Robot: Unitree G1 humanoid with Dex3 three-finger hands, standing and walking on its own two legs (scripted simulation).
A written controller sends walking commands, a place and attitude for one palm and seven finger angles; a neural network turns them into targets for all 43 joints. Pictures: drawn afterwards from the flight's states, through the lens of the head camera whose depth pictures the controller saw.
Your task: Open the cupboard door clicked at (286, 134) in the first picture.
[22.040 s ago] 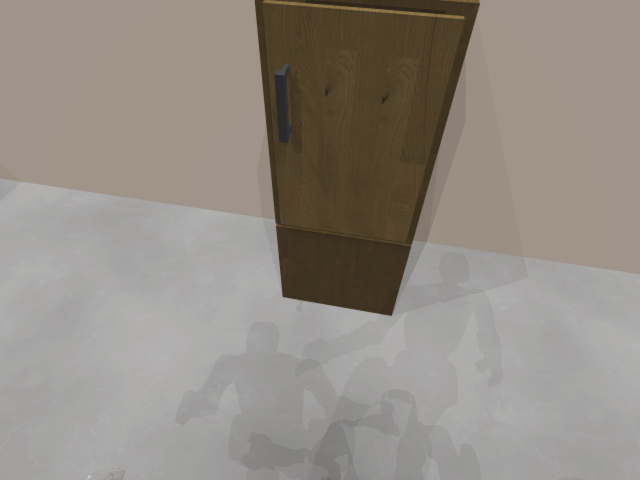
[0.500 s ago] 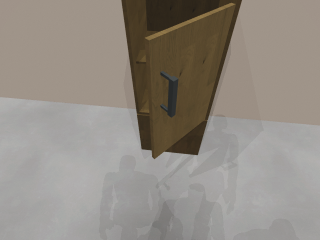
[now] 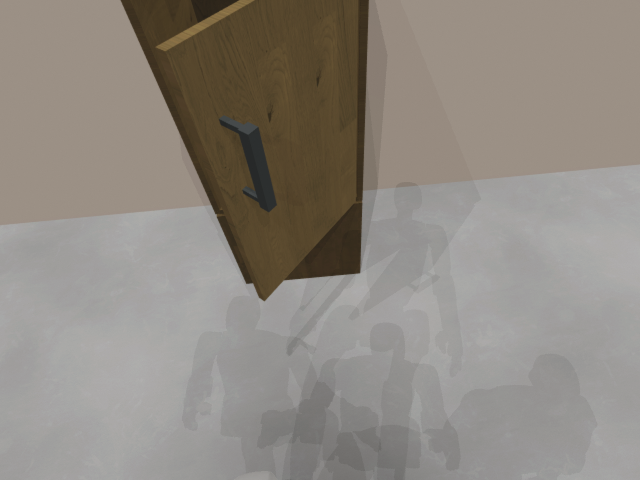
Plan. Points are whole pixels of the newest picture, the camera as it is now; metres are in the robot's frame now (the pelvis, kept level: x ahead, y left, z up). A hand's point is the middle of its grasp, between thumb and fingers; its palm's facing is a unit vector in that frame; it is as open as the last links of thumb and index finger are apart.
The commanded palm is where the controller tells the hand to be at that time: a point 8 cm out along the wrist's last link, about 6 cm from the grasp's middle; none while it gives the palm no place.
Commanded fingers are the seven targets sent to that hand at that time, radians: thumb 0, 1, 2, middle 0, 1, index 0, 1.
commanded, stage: walk to a spot facing it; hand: left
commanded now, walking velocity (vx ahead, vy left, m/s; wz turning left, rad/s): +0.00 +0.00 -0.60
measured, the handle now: (249, 166) +0.52 +0.15 +0.07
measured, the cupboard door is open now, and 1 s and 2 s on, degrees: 49 49 49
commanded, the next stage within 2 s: none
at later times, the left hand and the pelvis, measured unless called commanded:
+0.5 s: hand out of the picture +0.10 +0.21 -0.16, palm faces -0.18 -0.95 -0.23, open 7.4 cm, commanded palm none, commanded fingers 0.00 0.90 0.90 -0.20 -0.30 -0.20 -0.30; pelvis +0.03 +0.02 +0.01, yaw -17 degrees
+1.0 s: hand (288, 385) +0.26 +0.09 -0.14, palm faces -0.58 -0.76 -0.29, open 7.4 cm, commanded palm none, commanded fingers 0.00 0.90 0.90 -0.20 -0.30 -0.20 -0.30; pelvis +0.03 +0.00 +0.00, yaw -37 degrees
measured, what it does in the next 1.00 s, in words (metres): steps on the spot, turning right: left foot, then right foot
